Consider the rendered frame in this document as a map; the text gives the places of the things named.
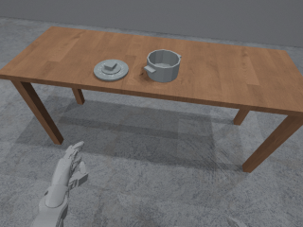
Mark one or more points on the knob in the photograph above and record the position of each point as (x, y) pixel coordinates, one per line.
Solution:
(110, 65)

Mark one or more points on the left robot hand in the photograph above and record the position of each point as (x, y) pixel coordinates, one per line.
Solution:
(63, 172)

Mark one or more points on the table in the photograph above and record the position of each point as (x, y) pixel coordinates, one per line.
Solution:
(223, 75)

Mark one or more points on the right robot hand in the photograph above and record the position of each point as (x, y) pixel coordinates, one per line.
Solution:
(234, 222)

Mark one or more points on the left robot forearm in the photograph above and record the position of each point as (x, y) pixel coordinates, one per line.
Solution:
(53, 207)

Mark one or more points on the lid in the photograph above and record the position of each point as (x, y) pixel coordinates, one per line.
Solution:
(119, 72)

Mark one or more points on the pot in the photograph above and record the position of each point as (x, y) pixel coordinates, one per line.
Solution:
(163, 65)

